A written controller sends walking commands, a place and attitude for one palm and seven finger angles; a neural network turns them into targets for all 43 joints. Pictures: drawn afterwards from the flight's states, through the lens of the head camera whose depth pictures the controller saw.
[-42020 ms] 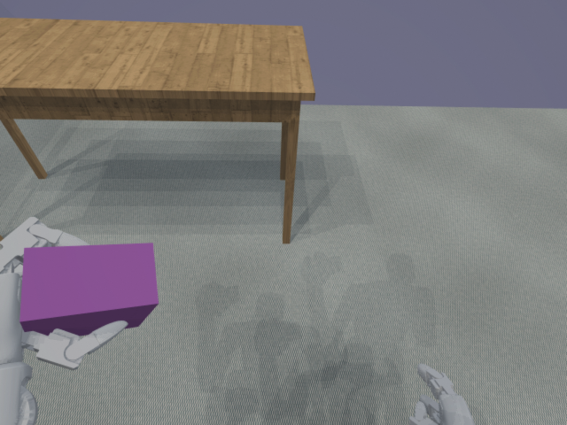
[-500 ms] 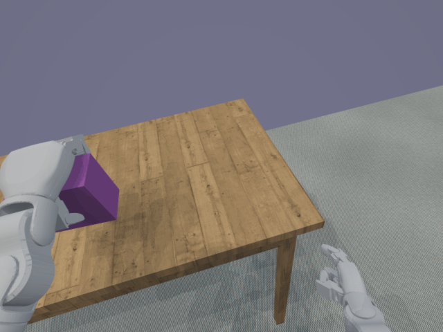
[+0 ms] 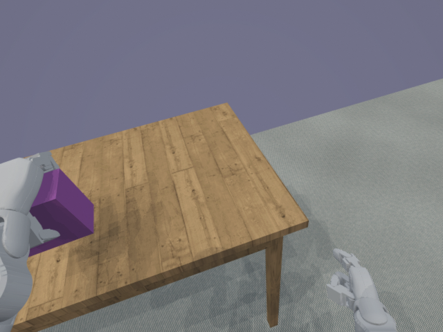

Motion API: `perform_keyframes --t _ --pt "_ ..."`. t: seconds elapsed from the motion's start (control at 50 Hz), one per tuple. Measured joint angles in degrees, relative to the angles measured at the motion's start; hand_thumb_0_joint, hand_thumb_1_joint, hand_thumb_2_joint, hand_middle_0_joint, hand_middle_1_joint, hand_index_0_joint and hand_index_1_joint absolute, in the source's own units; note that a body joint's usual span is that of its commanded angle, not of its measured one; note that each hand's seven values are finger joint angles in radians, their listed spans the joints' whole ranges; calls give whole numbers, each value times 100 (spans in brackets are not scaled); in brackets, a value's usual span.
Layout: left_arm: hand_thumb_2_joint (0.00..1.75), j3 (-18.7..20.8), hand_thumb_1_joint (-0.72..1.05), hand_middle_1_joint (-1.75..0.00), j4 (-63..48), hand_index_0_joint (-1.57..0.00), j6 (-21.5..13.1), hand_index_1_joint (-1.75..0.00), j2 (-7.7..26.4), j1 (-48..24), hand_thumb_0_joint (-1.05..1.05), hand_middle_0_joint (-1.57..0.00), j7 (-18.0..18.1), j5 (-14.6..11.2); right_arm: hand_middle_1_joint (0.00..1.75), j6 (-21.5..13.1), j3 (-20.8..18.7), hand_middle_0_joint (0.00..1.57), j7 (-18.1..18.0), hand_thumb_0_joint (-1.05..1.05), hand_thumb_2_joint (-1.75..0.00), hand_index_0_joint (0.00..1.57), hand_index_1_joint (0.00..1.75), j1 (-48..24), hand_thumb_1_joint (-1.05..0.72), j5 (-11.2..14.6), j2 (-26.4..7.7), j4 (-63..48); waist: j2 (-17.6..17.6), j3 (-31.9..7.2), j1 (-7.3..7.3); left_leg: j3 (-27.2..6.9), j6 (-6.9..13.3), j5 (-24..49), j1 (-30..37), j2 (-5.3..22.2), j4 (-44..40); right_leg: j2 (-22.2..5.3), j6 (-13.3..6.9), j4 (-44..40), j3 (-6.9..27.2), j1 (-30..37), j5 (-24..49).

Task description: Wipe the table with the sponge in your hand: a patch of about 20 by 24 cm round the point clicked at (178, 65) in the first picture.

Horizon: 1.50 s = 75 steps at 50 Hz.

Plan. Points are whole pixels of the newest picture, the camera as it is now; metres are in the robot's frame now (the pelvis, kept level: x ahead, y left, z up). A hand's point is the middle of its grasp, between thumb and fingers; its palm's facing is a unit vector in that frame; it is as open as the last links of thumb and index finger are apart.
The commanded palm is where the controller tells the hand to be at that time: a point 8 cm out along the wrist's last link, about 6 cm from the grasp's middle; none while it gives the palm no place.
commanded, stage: move the sponge above the wiping area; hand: left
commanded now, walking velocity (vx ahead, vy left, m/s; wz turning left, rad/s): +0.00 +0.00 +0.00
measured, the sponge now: (47, 219) +0.22 +0.33 +0.14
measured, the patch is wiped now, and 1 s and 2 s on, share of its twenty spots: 0.00 0.00 0.00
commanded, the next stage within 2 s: none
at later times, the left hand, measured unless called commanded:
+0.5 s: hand (36, 216) +0.22 +0.35 +0.15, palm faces +0.12 -0.09 -0.99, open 10.4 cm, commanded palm +0.18 +0.33 +0.21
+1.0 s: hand (54, 232) +0.22 +0.34 +0.11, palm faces -0.04 -0.12 -0.99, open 10.4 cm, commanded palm +0.19 +0.33 +0.20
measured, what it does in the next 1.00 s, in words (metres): stands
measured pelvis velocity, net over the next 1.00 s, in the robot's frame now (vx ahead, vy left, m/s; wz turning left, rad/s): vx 0.00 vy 0.04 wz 0.02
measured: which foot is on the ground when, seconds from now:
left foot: down 0.00-1.00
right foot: down 0.00-1.00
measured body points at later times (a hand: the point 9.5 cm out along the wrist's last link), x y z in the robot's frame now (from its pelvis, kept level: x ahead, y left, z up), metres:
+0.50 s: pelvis +0.00 +0.03 +0.00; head -0.01 -0.02 +0.45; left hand +0.21 +0.35 +0.21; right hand +0.26 -0.15 -0.08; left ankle +0.03 +0.13 -0.74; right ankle -0.01 -0.07 -0.74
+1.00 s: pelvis +0.00 +0.04 +0.01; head +0.00 -0.01 +0.45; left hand +0.22 +0.34 +0.16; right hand +0.27 -0.15 -0.08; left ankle +0.03 +0.13 -0.74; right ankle -0.01 -0.07 -0.74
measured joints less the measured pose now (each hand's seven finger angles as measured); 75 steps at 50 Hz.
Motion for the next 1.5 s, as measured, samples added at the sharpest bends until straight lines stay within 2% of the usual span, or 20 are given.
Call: perform_keyframes --t 0.1,0.16,0.24,0.28,0.38,0.44,0.5,0.56,0.62,0.72,0.82,0.9,0.96,1.02,1.06,1.16,1.26,1.36,1.44,1.5 --pt "105 -348 -54 -132 183 -72 -21 -132 -129 231 -1 -69 -358 86 29 -103 6 20 -117 2 -90 20 30 43 -90 5 -73 -86 22 93 -35 -45 58 22 -96 -66 39 -64 48 49 -49 -77 -8" --pt "105 -656 -54 -132 123 -72 -422 -131 -211 266 -1 -69 -442 229 29 -227 -21 20 -196 2 -90 20 30 84 -90 -78 -59 -72 -29 205 16 -66 86 34 -83 -100 44 -96 69 49 -70 -50 -6" --pt "105 -730 -54 -131 -45 -72 -1134 -131 -119 229 -1 -70 -172 362 29 -356 -29 20 -244 2 -90 20 30 135 -90 -176 79 33 -141 256 110 -56 103 41 4 -101 -5 -95 81 -60 -55 61 40" --pt "105 -639 -54 -131 -10 -73 -1276 -131 -78 74 -1 -70 75 377 29 -354 -39 20 -208 2 -90 20 30 163 -90 -175 154 70 -171 231 133 -62 106 51 44 -101 -44 -93 92 -146 -57 124 75" --pt "105 -196 -54 -131 277 -72 -788 -131 -182 -349 -1 -70 440 199 29 -208 9 20 -50 2 -90 20 30 67 -90 -111 224 147 -124 125 111 -21 142 90 41 -127 -123 -121 152 -251 -14 123 146" --pt "105 -94 -54 -132 337 -72 -358 -131 -297 -301 -1 -69 324 120 29 -122 62 20 -7 2 -90 20 30 11 -90 -42 187 70 -55 72 43 -8 191 128 -14 -173 -173 -167 204 -281 -3 63 172" --pt "105 -332 -54 -132 305 -72 -127 -132 -452 -93 -1 -69 97 147 30 -93 80 20 -9 2 -90 20 30 -2 -90 -6 121 -41 -7 79 3 -24 247 164 -61 -235 -209 -228 256 -291 -21 16 181" --pt "105 -766 -54 -132 247 -72 -173 -132 -599 95 -1 -69 -117 298 30 -110 79 20 -43 2 -90 20 30 -8 -90 -47 80 -101 -25 135 27 -30 292 179 -84 -287 -219 -279 290 -267 -31 -13 170" --pt "106 -1113 -54 -132 203 -72 -489 -131 -552 104 -1 -69 -185 550 29 -141 87 20 -90 2 -90 20 30 -13 -90 -138 90 -68 -108 230 113 -35 313 173 -44 -307 -215 -298 294 -255 -35 28 152" --pt "106 -1004 -54 -131 108 -73 -1022 -131 -372 -141 -1 -70 240 704 29 -204 11 20 -120 2 -90 19 29 35 -90 -194 212 65 -213 257 220 -42 297 146 79 -277 -243 -263 270 -388 -34 194 187" --pt "106 -545 -54 -132 240 -72 -556 -131 -439 -413 -1 -70 504 493 30 -83 29 20 28 2 -90 18 29 -36 -90 -118 223 123 -174 142 144 -7 280 172 105 -264 -330 -252 285 -474 8 204 232" --pt "106 -460 -54 -132 307 -72 -84 -132 -554 -228 -1 -69 280 355 30 37 84 20 80 2 -90 19 29 -80 -90 -51 154 3 -92 88 23 1 293 215 36 -276 -382 -264 302 -486 15 117 253" --pt "106 -691 -54 -132 361 -72 21 -132 -608 6 -1 -69 24 417 30 66 96 20 70 2 -90 19 30 -72 -90 -42 95 -83 -74 109 -17 -15 299 217 -28 -283 -360 -270 300 -443 -2 51 237" --pt "106 -984 -54 -132 324 -72 -185 -132 -616 156 -1 -69 -153 586 30 31 77 20 28 2 -90 20 30 -28 -90 -104 54 -99 -101 185 34 -39 295 195 -34 -284 -310 -269 278 -382 -27 48 196" --pt "106 -1053 -54 -132 223 -72 -535 -132 -565 241 -1 -69 -115 670 29 -38 47 20 -11 2 -90 20 30 35 -90 -165 66 -74 -127 211 82 -66 282 163 -10 -272 -267 -255 258 -372 -52 94 172" --pt "106 -714 -55 -131 200 -72 -1127 -131 -283 258 -1 -70 290 676 29 -94 15 20 -39 2 -90 20 30 141 -90 -200 187 65 -181 173 173 -89 216 87 105 -189 -220 -167 195 -458 -64 264 172" --pt "106 -194 -55 -132 732 -72 -734 -131 -225 -2 -1 -70 416 429 29 -15 32 20 23 2 -90 20 30 90 -90 -104 184 142 -131 116 101 -97 165 81 89 -137 -208 -115 163 -481 -66 259 193" --pt "106 -280 -54 -132 1009 -72 -440 -132 -297 113 -1 -69 -25 395 30 -31 16 20 -9 2 -90 20 30 81 -90 -57 34 42 -45 126 -35 -140 176 111 -26 -163 -181 -138 169 -407 -112 139 175" --pt "106 -534 -54 -132 915 -72 -996 -132 -329 328 -1 -69 -269 456 29 -149 -32 20 -116 2 -90 20 30 168 -90 -127 -20 1 -83 202 -36 -156 183 84 -53 -163 -114 -136 163 -347 -128 121 143" --pt "106 -558 -55 -132 826 -72 -1638 -132 -286 363 -1 -70 -102 550 29 -241 -76 20 -201 2 -90 20 30 282 -90 -191 31 42 -179 243 22 -163 167 54 -13 -140 -86 -111 140 -359 -131 177 135"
